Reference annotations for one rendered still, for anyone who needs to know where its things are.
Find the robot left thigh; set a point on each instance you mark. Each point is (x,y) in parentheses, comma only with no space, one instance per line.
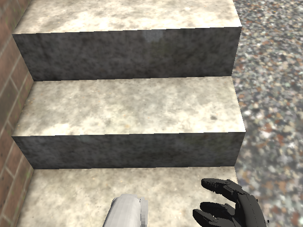
(128,211)

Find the right robot hand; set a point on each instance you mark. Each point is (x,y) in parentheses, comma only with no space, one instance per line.
(247,212)

